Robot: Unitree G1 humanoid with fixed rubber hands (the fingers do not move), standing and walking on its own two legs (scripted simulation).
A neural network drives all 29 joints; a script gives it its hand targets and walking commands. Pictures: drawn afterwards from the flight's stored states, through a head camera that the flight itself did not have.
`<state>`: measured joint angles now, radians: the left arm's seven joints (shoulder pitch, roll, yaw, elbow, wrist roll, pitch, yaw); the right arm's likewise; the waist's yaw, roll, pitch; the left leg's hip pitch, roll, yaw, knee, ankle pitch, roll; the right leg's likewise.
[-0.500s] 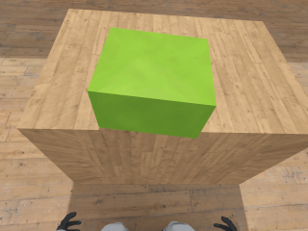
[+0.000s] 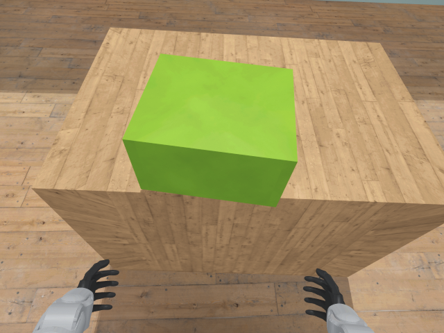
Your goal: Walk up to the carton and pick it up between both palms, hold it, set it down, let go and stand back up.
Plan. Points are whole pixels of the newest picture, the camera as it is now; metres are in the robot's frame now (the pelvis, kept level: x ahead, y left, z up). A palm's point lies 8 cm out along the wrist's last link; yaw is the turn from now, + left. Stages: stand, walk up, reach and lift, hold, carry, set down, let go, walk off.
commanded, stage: reach and lift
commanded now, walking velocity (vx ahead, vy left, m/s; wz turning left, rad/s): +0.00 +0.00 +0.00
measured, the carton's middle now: (217, 128) +0.53 +0.03 +0.01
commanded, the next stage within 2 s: none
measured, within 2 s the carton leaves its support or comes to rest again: neither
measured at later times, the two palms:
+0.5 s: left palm (67, 316) +0.15 +0.26 -0.05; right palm out of the picture +0.13 -0.20 -0.06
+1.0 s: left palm (62, 261) +0.22 +0.27 -0.01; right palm (347, 284) +0.21 -0.21 -0.01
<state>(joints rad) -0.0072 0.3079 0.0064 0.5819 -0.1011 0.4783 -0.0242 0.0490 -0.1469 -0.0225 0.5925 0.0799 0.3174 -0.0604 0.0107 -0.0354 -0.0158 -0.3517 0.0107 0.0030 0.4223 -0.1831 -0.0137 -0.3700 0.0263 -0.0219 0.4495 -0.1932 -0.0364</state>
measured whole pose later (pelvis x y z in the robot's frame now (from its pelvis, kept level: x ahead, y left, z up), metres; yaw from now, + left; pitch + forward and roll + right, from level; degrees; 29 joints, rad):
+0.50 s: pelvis -0.02 +0.01 +0.00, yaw -2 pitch +0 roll +1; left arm 0.19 0.29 0.02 0.40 -0.13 0.32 -0.07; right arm 0.30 -0.16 0.03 0.25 0.12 0.31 -0.11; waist 0.03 -0.01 -0.02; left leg -0.22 0.00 0.04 0.37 -0.15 0.00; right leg -0.26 0.02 0.01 0.42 -0.16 -0.02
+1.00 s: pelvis +0.00 +0.02 +0.01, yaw -2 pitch +1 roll +0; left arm 0.11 0.34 0.04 0.31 -0.21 0.24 -0.08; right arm 0.22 -0.23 -0.03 0.15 0.18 0.28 -0.07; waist 0.04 -0.01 -0.03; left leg -0.19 -0.01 0.04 0.35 -0.17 0.01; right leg -0.22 0.01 0.02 0.37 -0.17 -0.01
